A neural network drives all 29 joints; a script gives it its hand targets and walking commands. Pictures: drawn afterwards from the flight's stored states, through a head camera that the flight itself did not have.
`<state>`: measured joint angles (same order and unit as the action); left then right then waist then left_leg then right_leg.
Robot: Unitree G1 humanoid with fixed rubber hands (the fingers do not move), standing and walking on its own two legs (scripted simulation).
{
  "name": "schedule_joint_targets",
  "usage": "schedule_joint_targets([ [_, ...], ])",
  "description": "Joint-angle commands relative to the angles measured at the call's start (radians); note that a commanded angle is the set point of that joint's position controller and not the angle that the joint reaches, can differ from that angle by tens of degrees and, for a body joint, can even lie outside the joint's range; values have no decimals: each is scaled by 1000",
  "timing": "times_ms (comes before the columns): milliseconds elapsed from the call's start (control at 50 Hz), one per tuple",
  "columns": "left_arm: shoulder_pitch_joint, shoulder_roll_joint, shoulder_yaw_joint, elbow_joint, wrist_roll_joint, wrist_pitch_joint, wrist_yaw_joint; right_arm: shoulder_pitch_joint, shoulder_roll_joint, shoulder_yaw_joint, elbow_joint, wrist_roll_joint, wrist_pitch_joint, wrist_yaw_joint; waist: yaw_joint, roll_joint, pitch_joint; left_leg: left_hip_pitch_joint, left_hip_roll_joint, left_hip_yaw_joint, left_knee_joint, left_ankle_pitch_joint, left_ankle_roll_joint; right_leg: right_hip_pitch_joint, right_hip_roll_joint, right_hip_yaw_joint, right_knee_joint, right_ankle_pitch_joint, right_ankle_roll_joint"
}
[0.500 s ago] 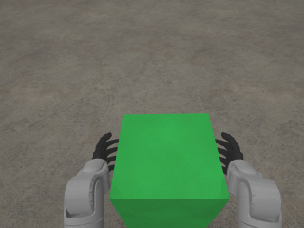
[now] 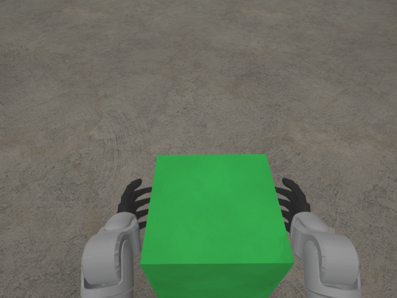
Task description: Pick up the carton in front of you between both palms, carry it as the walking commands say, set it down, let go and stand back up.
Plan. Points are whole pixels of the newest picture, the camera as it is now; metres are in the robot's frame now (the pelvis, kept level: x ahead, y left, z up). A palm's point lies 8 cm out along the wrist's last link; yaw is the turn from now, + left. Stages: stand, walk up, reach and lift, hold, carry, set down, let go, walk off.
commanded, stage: carry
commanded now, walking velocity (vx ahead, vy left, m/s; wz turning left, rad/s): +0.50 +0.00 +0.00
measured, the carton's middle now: (211, 233) +0.25 +0.00 +0.00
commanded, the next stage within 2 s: none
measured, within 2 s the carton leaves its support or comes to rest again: neither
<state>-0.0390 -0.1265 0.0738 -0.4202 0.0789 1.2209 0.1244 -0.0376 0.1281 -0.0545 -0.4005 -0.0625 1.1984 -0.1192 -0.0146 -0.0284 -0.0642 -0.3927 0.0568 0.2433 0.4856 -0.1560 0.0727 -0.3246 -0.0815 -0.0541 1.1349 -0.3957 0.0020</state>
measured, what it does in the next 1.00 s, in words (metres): walks ahead: right foot, then left foot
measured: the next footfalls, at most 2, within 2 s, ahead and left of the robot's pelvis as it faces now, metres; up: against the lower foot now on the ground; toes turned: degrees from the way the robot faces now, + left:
right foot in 0.38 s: +0.43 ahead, -0.12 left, +0.00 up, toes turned -9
left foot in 0.80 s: +0.63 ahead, +0.10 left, +0.00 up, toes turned -6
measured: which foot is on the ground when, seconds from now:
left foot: down 0.00-0.40, up 0.42-0.78, down 0.80-1.00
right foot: up 0.00-0.36, down 0.38-0.84, up 0.86-0.94, down 0.96-1.00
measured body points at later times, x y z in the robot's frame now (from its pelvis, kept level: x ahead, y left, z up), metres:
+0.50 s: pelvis +0.33 -0.04 +0.00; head +0.33 -0.06 +0.45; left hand +0.57 +0.13 +0.08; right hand +0.60 -0.18 +0.08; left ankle +0.16 +0.07 -0.64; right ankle +0.39 -0.12 -0.73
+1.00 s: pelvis +0.55 -0.01 +0.00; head +0.56 +0.00 +0.45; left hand +0.81 +0.15 +0.06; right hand +0.82 -0.15 +0.07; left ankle +0.60 +0.08 -0.73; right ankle +0.48 -0.13 -0.74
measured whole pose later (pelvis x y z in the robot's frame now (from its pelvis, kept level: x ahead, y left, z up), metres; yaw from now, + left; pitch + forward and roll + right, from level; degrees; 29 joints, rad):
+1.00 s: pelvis +0.55 -0.01 +0.00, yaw +1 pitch +3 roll +1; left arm -0.06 -0.13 0.07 -0.42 0.09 1.19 0.12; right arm -0.05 0.13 -0.06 -0.40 -0.08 1.17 -0.10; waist 0.00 -0.04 -0.06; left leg -0.34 0.02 0.22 0.45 -0.17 0.06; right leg -0.15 -0.08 -0.11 0.45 -0.32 0.03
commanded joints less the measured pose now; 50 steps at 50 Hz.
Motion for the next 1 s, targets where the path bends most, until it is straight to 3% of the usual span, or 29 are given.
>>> schedule_joint_targets([
  [0,-418,-979,-747,-109,-350,-58,-207,-401,979,690,-126,346,-42,210,7,115,-302,437,275,-356,-258,146,38,-259,-55,44,9,112,-19],
  [80,-344,-975,-752,-103,-315,-96,-193,-345,951,702,-134,345,-69,220,3,165,-255,416,247,-246,-332,72,47,-273,-41,-26,-204,191,7],
  [160,-334,-923,-752,-148,-311,-92,-181,-323,882,701,-171,339,-67,217,-1,162,-171,445,215,-180,-349,131,52,-311,-29,-77,-428,282,24],
  [280,-349,-789,-721,-205,-333,-31,-168,-314,758,668,-207,320,-16,182,-4,185,-66,464,209,-114,-317,258,31,-241,-4,-131,-614,356,-10],
  [320,-349,-749,-698,-198,-336,-9,-165,-329,730,660,-210,316,6,170,3,190,-74,466,206,-84,-229,381,10,-141,18,-162,-645,320,-30],
  [360,-332,-724,-671,-175,-336,7,-163,-343,713,659,-213,315,28,161,34,110,-176,342,129,2,87,463,-39,200,88,-220,-684,232,-36],
  [380,-326,-711,-657,-166,-331,14,-162,-357,701,659,-221,318,39,157,50,-37,-238,154,74,-1,337,247,-78,382,-99,60,-775,88,-65],
  [400,-350,-714,-653,-151,-339,14,-167,-372,708,668,-247,316,49,156,46,-316,-312,-161,-56,-66,647,-173,-119,605,-347,516,-887,21,-206],
  [420,-330,-751,-657,-147,-352,15,-173,-387,731,674,-230,327,53,162,39,-277,-288,-241,-38,-201,783,-308,-93,554,-354,554,-936,226,-222],
  [440,-356,-790,-667,-162,-359,11,-180,-405,779,685,-222,334,48,169,39,-200,-283,-268,14,-236,839,-292,-59,519,-329,431,-890,372,-213],
  [460,-380,-836,-676,-169,-366,4,-187,-414,822,691,-215,341,41,175,37,-85,-287,-258,47,-240,810,-243,-45,468,-309,324,-862,516,-191],
  [480,-409,-871,-689,-181,-372,-4,-192,-419,862,695,-205,343,31,181,34,-22,-270,-220,72,-242,733,-195,-44,402,-286,228,-867,609,-161],
  [520,-429,-907,-706,-193,-384,-17,-202,-408,908,699,-194,332,13,182,29,-48,-275,-154,65,-203,582,-144,-56,354,-242,99,-886,667,-116],
  [600,-403,-885,-709,-212,-390,-25,-215,-370,913,700,-197,303,-7,165,22,-111,-260,-104,14,-127,299,-87,-90,350,-186,-58,-867,838,-115],
  [680,-343,-840,-687,-186,-362,-14,-211,-365,873,705,-214,310,9,161,31,-149,-228,-48,-23,-72,98,70,-96,356,-158,-129,-827,939,-95],
  [720,-334,-825,-676,-170,-342,-7,-206,-372,850,705,-207,316,21,168,34,-136,-217,9,-26,-55,15,152,-96,353,-142,-142,-782,868,-76],
  [760,-343,-811,-671,-151,-331,1,-202,-367,829,695,-187,315,30,176,19,-82,-195,155,-20,-33,-158,327,-94,290,-109,-167,-677,750,-31],
  [780,-349,-802,-669,-135,-324,4,-199,-366,813,685,-173,313,36,180,18,-53,-208,286,35,-77,-154,457,-88,209,-96,-155,-627,648,-3],
  [800,-358,-791,-670,-129,-319,9,-196,-367,797,671,-150,308,38,183,20,60,-260,437,172,-199,-55,884,-43,116,-50,-141,-537,404,37],
  [820,-356,-791,-680,-130,-320,14,-196,-352,804,662,-113,307,34,187,8,170,-323,572,271,-305,-13,1046,62,17,-20,-78,-490,115,55],
  [840,-368,-804,-693,-134,-325,14,-200,-317,831,654,-84,309,24,191,1,230,-335,556,308,-368,-58,1014,106,-11,7,-61,-460,-76,52],
  [880,-405,-865,-720,-113,-337,-6,-211,-333,887,652,-78,310,1,202,8,193,-332,524,277,-341,-97,826,87,-1,-1,-13,-558,-179,29],
  [940,-428,-915,-744,-98,-338,-53,-224,-373,933,670,-78,306,-41,218,15,172,-358,437,181,-220,-85,520,-1,150,-6,-38,-778,125,24],
  [980,-448,-914,-748,-105,-331,-79,-228,-414,923,684,-91,300,-68,227,12,90,-340,376,140,-159,-45,431,-23,171,-67,-11,-738,309,26],
])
